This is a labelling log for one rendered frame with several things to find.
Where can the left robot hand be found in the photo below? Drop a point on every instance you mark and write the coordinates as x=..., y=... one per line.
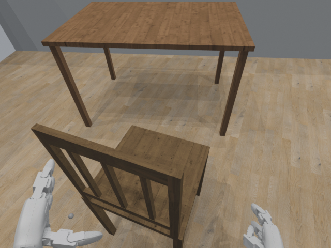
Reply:
x=31, y=229

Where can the chair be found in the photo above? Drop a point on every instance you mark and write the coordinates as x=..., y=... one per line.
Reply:
x=150, y=178

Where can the table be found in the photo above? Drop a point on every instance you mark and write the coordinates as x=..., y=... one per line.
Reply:
x=212, y=26

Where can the right robot hand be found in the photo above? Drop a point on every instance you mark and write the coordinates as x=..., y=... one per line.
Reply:
x=268, y=236

